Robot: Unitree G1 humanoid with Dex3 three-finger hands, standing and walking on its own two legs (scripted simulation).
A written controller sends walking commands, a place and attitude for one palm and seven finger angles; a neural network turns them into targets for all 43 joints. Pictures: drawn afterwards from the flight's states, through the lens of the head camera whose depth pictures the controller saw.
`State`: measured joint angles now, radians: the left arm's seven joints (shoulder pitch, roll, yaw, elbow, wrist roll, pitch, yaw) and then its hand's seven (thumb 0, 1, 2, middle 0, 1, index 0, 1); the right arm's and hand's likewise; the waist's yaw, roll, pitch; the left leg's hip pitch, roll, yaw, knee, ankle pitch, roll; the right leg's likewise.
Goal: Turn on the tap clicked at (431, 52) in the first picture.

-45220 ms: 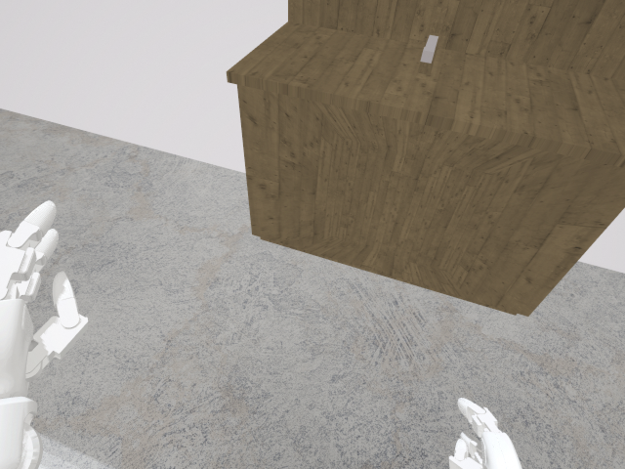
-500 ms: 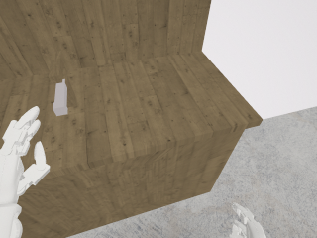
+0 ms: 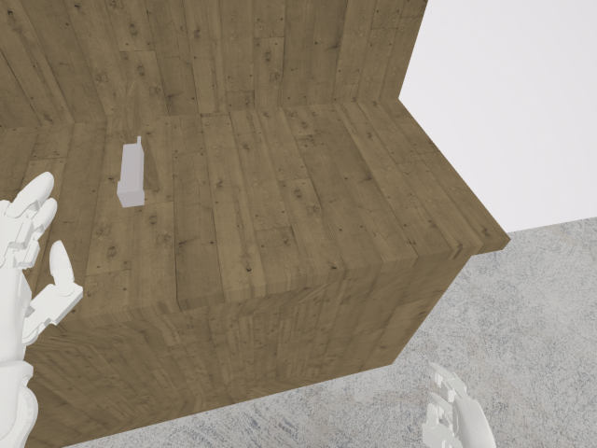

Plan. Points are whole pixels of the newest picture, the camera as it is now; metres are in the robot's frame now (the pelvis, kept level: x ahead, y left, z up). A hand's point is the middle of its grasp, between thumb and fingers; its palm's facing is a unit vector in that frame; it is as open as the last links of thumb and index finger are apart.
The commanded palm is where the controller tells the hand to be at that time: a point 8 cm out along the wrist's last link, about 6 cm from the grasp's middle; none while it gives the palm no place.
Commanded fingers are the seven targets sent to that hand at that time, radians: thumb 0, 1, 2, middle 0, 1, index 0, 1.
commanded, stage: come to a stop and stand still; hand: left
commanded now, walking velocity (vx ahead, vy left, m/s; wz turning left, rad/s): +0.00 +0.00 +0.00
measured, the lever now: (131, 193) +0.40 +0.28 +0.10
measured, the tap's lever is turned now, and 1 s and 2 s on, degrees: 0 0 0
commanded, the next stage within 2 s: look again from close up in 1.02 s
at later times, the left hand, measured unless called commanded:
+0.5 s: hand (20, 256) +0.23 +0.29 +0.19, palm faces +0.49 -0.77 -0.41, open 7.4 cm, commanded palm +0.15 +0.29 +0.18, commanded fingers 0.00 0.90 0.90 -0.20 -0.30 -0.20 -0.30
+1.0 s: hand (66, 299) +0.20 +0.24 +0.18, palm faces +0.44 -0.85 -0.29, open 7.4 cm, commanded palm +0.14 +0.27 +0.18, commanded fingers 0.00 0.90 0.90 -0.20 -0.30 -0.20 -0.30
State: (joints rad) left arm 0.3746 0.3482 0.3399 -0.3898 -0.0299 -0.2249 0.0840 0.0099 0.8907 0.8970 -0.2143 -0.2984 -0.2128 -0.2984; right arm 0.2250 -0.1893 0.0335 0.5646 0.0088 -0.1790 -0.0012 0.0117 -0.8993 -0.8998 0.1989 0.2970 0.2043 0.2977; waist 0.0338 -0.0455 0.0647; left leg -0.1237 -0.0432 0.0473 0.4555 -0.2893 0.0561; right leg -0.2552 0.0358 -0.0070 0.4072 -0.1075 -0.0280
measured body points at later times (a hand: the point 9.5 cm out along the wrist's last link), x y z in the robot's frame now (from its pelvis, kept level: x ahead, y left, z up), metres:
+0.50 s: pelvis +0.00 +0.00 +0.00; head +0.02 +0.03 +0.44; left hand +0.20 +0.33 +0.21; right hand +0.19 -0.20 -0.07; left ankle -0.02 +0.08 -0.74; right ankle +0.07 -0.10 -0.74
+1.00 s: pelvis -0.02 -0.01 +0.00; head -0.02 +0.01 +0.45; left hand +0.17 +0.28 +0.19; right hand +0.15 -0.24 -0.07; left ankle -0.02 +0.08 -0.74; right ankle +0.07 -0.10 -0.74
